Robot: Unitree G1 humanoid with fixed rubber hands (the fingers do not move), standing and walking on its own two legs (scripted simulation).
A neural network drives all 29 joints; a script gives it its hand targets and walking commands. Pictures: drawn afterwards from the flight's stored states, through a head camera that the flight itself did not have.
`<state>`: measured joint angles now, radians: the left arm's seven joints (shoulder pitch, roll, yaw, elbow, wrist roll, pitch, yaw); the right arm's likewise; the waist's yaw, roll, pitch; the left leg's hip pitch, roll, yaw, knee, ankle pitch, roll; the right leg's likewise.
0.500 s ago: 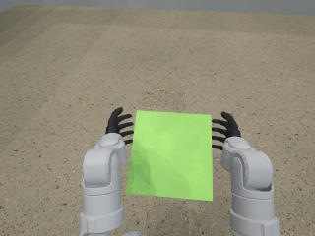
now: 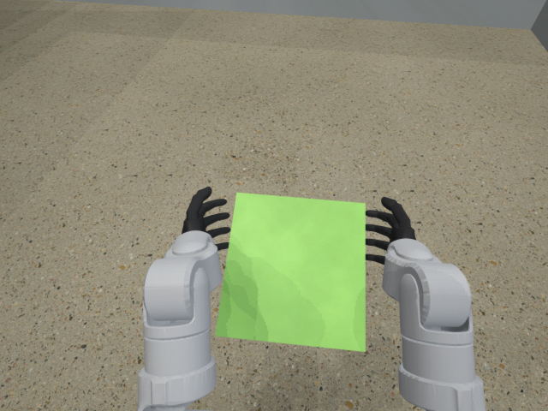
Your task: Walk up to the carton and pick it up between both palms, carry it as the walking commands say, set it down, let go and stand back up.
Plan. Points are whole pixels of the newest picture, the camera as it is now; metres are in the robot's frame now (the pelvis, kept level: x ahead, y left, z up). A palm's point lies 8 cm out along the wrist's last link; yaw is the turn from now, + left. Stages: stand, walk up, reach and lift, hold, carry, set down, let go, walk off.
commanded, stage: carry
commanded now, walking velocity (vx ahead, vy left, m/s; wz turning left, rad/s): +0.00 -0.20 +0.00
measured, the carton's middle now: (292, 275) +0.31 +0.00 +0.00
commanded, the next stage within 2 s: none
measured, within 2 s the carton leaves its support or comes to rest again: neither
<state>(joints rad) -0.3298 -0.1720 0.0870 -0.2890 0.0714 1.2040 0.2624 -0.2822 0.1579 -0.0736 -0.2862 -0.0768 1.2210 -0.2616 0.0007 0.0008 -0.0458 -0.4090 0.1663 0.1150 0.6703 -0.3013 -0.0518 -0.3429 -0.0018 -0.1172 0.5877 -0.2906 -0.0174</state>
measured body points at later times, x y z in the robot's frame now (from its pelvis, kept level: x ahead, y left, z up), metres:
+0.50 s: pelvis -0.04 -0.04 +0.00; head -0.04 -0.02 +0.45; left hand +0.26 +0.09 +0.10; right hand +0.25 -0.18 +0.10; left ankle -0.05 +0.06 -0.72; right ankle -0.01 -0.11 -0.71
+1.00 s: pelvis -0.08 -0.15 +0.00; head -0.08 -0.17 +0.45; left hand +0.23 -0.03 +0.12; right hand +0.21 -0.30 +0.10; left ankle -0.10 +0.00 -0.66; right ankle -0.05 -0.18 -0.72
